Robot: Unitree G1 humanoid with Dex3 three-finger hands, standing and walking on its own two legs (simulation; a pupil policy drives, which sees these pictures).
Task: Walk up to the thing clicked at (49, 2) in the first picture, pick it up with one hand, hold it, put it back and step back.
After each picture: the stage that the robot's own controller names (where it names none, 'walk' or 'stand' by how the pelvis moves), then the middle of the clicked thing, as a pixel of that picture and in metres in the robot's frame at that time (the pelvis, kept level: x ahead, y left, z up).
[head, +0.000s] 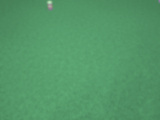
stand; (50, 5) +2.31 +0.48 -0.72
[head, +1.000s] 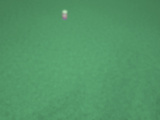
walk; (64, 15) +2.18 +0.19 -0.71
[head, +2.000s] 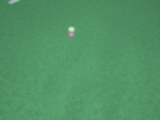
walk; (71, 32) +1.51 +0.10 -0.71
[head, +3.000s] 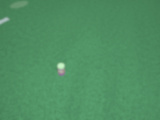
walk; (61, 69) +0.95 +0.16 -0.72
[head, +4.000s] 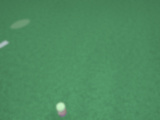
walk; (61, 109) +0.56 +0.21 -0.70
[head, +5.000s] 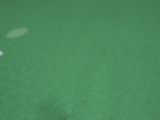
stand; out of the picture +0.37 +0.18 -0.71
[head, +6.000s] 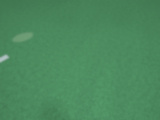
stand; out of the picture +0.36 +0.16 -0.72
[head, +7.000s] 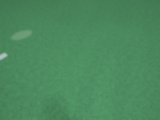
stand; out of the picture +0.36 +0.17 -0.73
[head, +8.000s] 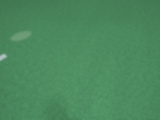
stand; out of the picture +0.35 +0.18 -0.73
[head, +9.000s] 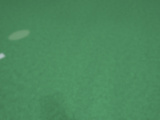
go down; out of the picture +0.34 +0.18 -0.73
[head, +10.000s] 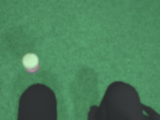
go down; (31, 63) +0.45 +0.19 -0.34
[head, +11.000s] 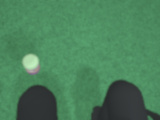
approach; (31, 64) +0.45 +0.18 -0.32
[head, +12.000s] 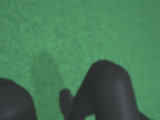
close in; out of the picture +0.45 +0.23 -0.23
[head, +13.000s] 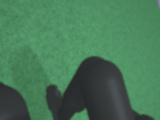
close; out of the picture +0.44 +0.24 -0.23
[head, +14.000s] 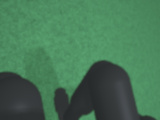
lift; out of the picture +0.39 +0.23 -0.22
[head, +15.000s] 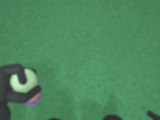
lift; (27, 88) +0.33 +0.18 -0.02
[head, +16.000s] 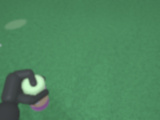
hold; (36, 93) +0.32 +0.16 +0.01
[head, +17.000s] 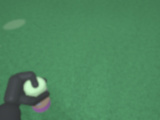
hold; (38, 95) +0.32 +0.16 -0.01
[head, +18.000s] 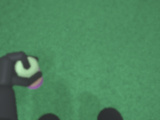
crouch; (30, 74) +0.39 +0.16 -0.07
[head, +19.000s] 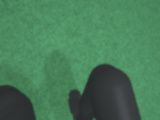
lower; out of the picture +0.47 +0.23 -0.18
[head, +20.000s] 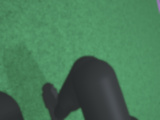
lower; out of the picture +0.45 +0.26 -0.24
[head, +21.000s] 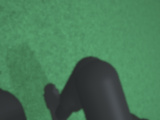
lower; out of the picture +0.45 +0.25 -0.24
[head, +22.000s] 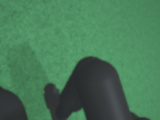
lower; out of the picture +0.45 +0.25 -0.24
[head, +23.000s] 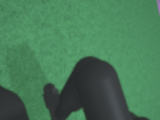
lower; out of the picture +0.45 +0.25 -0.24
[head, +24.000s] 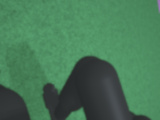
open; out of the picture +0.44 +0.23 -0.24
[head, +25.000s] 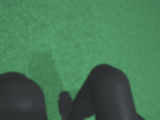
stand; out of the picture +0.44 +0.21 -0.24
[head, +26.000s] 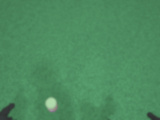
stand; (51, 105) +0.40 +0.16 -0.57
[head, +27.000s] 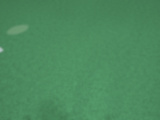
stand; out of the picture +0.37 +0.16 -0.67
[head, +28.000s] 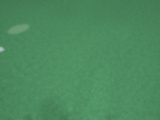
stand; out of the picture +0.37 +0.16 -0.67
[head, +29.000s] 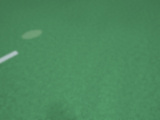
stand; out of the picture +0.39 +0.14 -0.72
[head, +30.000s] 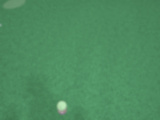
walk; (62, 107) +0.45 +0.11 -0.70
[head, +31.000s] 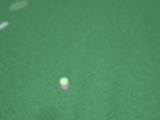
walk; (64, 84) +0.70 +0.18 -0.70
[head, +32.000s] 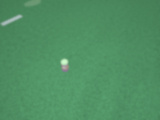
stand; (64, 65) +1.00 +0.20 -0.70
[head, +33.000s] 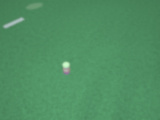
stand; (66, 68) +1.01 +0.16 -0.72
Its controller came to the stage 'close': yes
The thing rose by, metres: 0.71
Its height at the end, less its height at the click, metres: +0.00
